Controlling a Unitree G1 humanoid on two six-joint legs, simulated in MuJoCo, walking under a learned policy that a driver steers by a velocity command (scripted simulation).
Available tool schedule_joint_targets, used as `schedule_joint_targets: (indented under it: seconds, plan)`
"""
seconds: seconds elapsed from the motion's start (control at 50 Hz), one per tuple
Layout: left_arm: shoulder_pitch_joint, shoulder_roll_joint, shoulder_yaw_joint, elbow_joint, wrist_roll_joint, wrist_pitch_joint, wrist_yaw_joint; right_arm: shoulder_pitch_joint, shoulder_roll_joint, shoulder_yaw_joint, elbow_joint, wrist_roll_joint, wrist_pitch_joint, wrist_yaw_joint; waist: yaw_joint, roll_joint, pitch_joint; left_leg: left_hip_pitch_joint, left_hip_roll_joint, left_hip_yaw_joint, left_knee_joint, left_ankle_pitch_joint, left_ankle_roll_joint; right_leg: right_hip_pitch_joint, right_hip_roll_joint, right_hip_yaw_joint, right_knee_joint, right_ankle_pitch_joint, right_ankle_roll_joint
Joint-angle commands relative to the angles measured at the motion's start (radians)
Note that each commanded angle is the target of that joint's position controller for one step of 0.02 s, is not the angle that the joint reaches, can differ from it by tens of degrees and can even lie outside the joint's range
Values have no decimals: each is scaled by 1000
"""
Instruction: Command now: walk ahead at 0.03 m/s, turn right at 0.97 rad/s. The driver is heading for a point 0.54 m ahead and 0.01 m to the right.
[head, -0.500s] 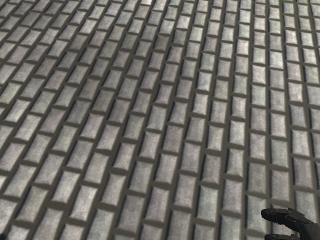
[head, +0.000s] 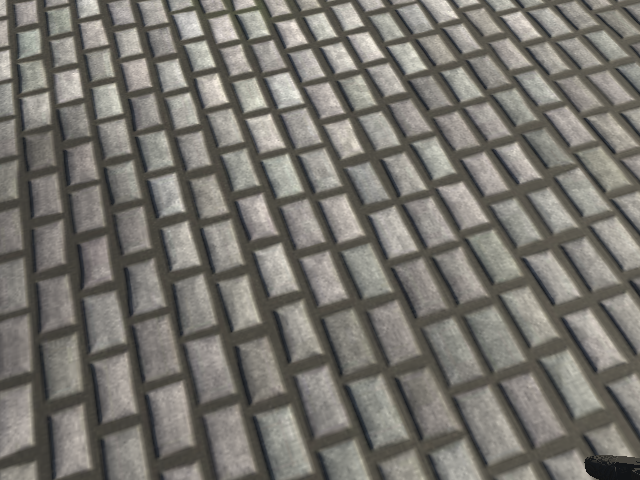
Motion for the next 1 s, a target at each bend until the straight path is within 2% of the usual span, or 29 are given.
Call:
schedule_joint_targets:
  seconds: [0.02, 0.06, 0.1, 0.14, 0.16, 0.18, 0.2, 0.22, 0.24, 0.26, 0.32, 0.4, 0.48, 0.54, 0.56, 0.58, 0.6, 0.62, 0.64, 0.66, 0.7, 0.72, 0.76, 0.82, 0.88, 0.92, 0.94, 0.98, 1.0]
  plan:
    - [-52, 185, 64, -91, -6, -5, 20, 35, -71, -15, -39, 6, -5, 2, -22, -77, -250, 52, -36, -22, -140, 73, -12, 197, -217, 327, -116, 153, -168]
    - [-48, 180, 61, -92, -14, -2, 18, 46, -86, -19, -41, 15, -8, 15, -15, -106, -259, 130, -40, -17, -211, 100, 4, 124, -196, 379, -169, -293, -157]
    - [-52, 181, 56, -89, -14, -10, 7, 68, -102, -30, -47, 28, -22, 27, -33, -169, -212, 234, -47, -2, -276, 53, 28, 15, -186, 434, -202, -520, -149]
    - [-113, 141, 40, -106, -16, -14, 2, 201, -113, -47, -10, 37, -39, 27, -122, -159, -165, 486, -10, -2, -434, 103, 60, -196, -136, 409, -132, -591, -91]
    - [-110, 69, 19, -106, -18, -18, 2, 337, -162, -67, 30, 30, -43, 18, -163, -45, -187, 651, 126, -102, -548, 1, 95, -325, -48, 257, 94, -589, -15]
    - [-67, -17, -7, -123, -27, -26, 0, 339, -227, -71, 18, -6, -45, 19, -106, 205, -181, 685, 349, -486, -682, -342, 186, -475, 67, 72, 417, -477, 10]
    - [-63, 40, -4, -148, -27, -49, -6, 229, -233, -70, -26, -41, -62, 22, -54, 259, -88, 545, 418, -696, -773, -534, 267, -565, -36, 94, 585, -356, 14]
    - [-46, 85, 6, -120, -23, -56, -10, 163, -175, -56, -54, -24, -68, 12, -36, 214, -37, 491, 396, -615, -770, -509, 262, -569, -68, 82, 658, -271, 21]
    - [-9, 91, 8, -86, -8, -59, -11, 158, -132, -41, -56, -2, -67, 9, -27, 157, -30, 468, 344, -502, -755, -415, 230, -535, -79, 57, 699, -211, 37]
    - [-94, 106, 8, -83, 98, -40, -52, 200, -132, -30, -30, -61, -44, 19, -46, 29, 1, 316, 301, -406, -789, -388, 189, -444, -31, 66, 696, -116, 39]
    - [-12, 64, -5, -49, 67, -26, -98, 247, -162, -38, -8, -35, -51, 30, -26, 131, -9, 294, 221, -224, -803, -253, 168, -361, -7, 48, 696, -22, 55]
    - [-113, 77, -14, -53, 53, -34, -101, 357, -166, -41, 28, -21, -65, 31, -85, 158, 0, 411, 246, -144, -834, -177, 197, -361, -34, 7, 494, -21, 74]
    - [-233, 59, -36, -73, 47, -47, -116, 422, -176, -42, 62, -21, -59, 27, -133, 213, 33, 428, 262, -64, -871, -109, 195, -193, -97, -150, 189, -95, 47]
    - [-188, 55, -39, -56, 55, -59, -95, 453, -186, -38, 98, -16, -47, 27, -102, 211, 50, 406, 290, -15, -798, 174, 215, 26, -52, -225, 29, -202, -18]
    - [-43, 69, -28, -10, 57, -70, -79, 436, -186, -34, 107, -10, -47, 27, -10, 166, -5, 373, 266, 52, -618, 496, 209, 215, -18, -235, -30, -171, -42]
    - [176, 109, -5, 65, 67, -85, -63, 431, -157, -22, 103, -5, -54, 30, 97, 67, -154, 237, 199, 114, -319, 664, 192, 548, -31, -182, -6, -178, -57]
    - [375, 219, 22, 82, 87, -92, -42, 391, -67, 8, 36, 6, -65, 38, 195, -148, -339, -69, 109, 149, 94, 308, 152, 863, -347, 219, -94, -625, -101]
    - [404, 276, 31, 88, 70, -98, -29, 279, -49, 8, -25, 9, -76, 33, 206, -281, -328, -304, -31, 33, 303, -96, 164, 823, -484, 622, -296, -826, -104]
    - [312, 208, 12, 97, 77, -100, -22, 226, -96, -7, -22, 3, -68, 29, 153, -105, -159, -396, 25, -35, 389, 3, 176, 706, -480, 507, -264, -686, -96]
    - [253, 139, -7, 102, 67, -103, -24, 233, -95, -5, -10, -2, -66, 42, 101, -40, -106, -345, 80, -26, 347, 91, 175, 595, -426, 342, -247, -539, -73]
    - [170, 75, -29, 112, 48, -111, -24, 285, -68, 0, 30, -20, -39, 65, 19, -83, -28, -256, 128, 4, 273, 160, 140, 431, -341, 136, -321, -359, -33]
    - [165, 56, -36, 120, 43, -119, -22, 295, -54, 3, 43, -26, -23, 74, 7, -111, -11, -232, 137, 16, 277, 181, 127, 387, -324, 73, -343, -283, -24]
    - [189, 34, -40, 158, 34, -136, -26, 254, -36, 6, 43, -20, -4, 86, -2, -80, 39, -282, 122, 29, 305, 251, 123, 375, -288, -53, -379, -96, 1]
    - [200, 22, -41, 197, 36, -156, -34, 127, -18, 20, -10, -12, -6, 93, -15, -82, 103, -315, 109, 78, 189, 366, 130, 353, -273, -213, -416, 209, 5]
    - [196, 18, -53, 235, 28, -168, -23, 39, 23, 51, -55, -34, -29, 108, -40, -19, 145, -121, 70, 206, -142, 459, 148, 275, -251, -337, -391, 698, 11]
    - [238, 72, -46, 277, 15, -177, -9, 71, 30, 59, -34, -37, -36, 108, -48, -26, 78, 83, -32, 284, -257, 522, 175, 326, -262, -333, -322, 993, 12]
    - [226, 200, -8, 248, -15, -158, 28, 99, -19, 31, -70, 39, -64, 99, -79, -97, -28, 168, -72, 226, -264, 492, 174, 406, -288, -281, -198, 1153, 32]
    - [130, 231, 4, 234, 9, -119, 42, 370, -132, -13, 6, 35, -60, 80, -229, -100, -193, 406, -72, 153, -373, 574, 206, 484, -282, -269, 146, 1176, 56]
    - [112, 180, -7, 224, 5, -113, 33, 464, -160, -24, 36, 17, -46, 55, -271, -22, -217, 584, -24, 90, -496, 746, 222, 382, -197, -292, 430, 847, 77]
